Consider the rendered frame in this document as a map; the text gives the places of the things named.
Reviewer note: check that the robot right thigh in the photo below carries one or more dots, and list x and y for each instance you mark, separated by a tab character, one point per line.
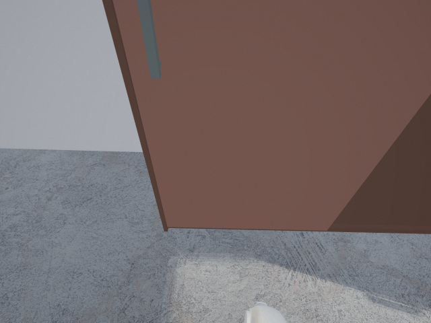
263	314

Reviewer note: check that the wardrobe door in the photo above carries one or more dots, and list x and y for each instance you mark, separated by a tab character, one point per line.
270	114
398	190

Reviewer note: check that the handle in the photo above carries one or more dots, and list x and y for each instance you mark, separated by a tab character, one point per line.
149	36

